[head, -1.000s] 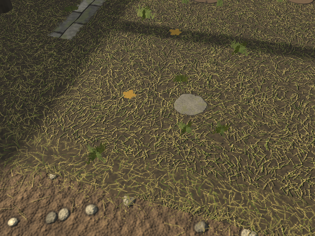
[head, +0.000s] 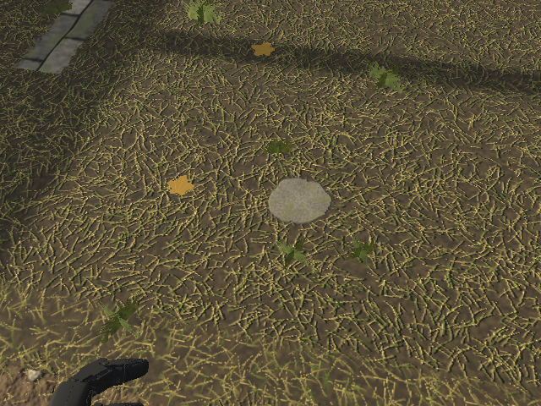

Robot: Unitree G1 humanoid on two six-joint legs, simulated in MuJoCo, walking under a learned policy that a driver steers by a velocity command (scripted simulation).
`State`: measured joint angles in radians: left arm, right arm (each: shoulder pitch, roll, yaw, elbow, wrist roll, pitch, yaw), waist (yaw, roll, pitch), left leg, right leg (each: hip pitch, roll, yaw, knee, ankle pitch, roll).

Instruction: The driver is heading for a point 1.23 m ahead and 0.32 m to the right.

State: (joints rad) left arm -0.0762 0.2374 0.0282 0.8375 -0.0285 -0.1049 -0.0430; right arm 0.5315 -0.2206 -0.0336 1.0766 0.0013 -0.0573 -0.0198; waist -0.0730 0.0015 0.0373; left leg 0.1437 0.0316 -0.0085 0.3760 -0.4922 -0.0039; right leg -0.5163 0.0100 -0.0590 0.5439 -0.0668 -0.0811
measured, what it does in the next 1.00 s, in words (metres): walks ahead, turning right: left foot, then right foot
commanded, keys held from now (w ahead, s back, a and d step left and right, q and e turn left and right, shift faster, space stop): w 0.30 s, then w+e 0.40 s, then e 0.30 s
